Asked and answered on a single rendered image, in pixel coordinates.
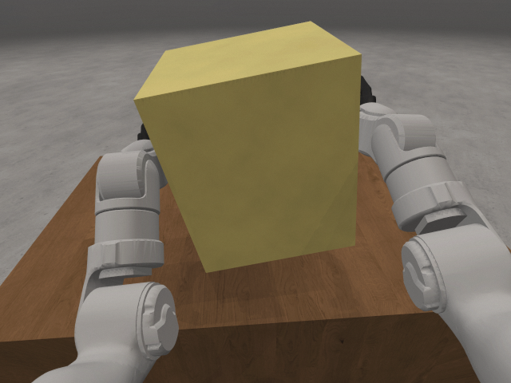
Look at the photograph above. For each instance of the pedestal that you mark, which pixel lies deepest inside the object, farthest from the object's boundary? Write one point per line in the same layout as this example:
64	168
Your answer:
337	316

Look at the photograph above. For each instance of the left robot forearm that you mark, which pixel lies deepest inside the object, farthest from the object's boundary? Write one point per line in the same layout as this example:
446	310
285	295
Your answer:
127	208

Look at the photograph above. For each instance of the robot right upper arm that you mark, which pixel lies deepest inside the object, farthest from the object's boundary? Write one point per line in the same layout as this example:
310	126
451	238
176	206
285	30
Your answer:
464	275

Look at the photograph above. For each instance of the robot left upper arm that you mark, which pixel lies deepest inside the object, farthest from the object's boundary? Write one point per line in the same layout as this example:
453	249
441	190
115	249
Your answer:
121	332

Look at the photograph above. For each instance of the carton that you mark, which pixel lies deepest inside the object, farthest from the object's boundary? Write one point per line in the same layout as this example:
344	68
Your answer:
257	136

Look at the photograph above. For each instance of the right robot hand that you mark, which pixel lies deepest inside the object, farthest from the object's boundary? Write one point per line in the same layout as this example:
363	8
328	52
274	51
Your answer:
366	94

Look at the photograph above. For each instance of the right robot forearm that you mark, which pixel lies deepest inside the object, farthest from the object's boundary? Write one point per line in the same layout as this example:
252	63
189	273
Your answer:
426	195

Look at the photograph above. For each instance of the left robot hand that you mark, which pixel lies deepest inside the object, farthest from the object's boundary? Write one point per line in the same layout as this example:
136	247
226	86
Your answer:
143	135

